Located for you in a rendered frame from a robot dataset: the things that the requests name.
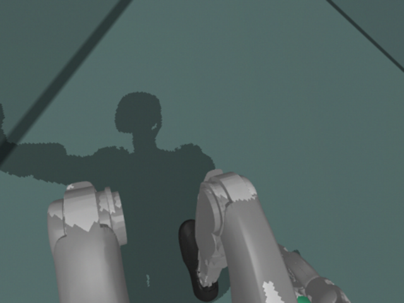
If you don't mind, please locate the right robot hand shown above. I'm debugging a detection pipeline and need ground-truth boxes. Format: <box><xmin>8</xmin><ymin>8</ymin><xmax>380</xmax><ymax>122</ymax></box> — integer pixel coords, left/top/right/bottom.
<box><xmin>278</xmin><ymin>244</ymin><xmax>320</xmax><ymax>298</ymax></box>

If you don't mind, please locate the right robot arm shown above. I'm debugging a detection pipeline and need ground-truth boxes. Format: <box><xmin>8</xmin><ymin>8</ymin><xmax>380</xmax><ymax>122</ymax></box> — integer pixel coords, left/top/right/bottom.
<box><xmin>305</xmin><ymin>277</ymin><xmax>351</xmax><ymax>303</ymax></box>

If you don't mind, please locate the right robot foot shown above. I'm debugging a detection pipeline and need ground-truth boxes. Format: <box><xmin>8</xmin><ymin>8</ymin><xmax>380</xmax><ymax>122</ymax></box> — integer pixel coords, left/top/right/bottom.
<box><xmin>179</xmin><ymin>219</ymin><xmax>218</xmax><ymax>302</ymax></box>

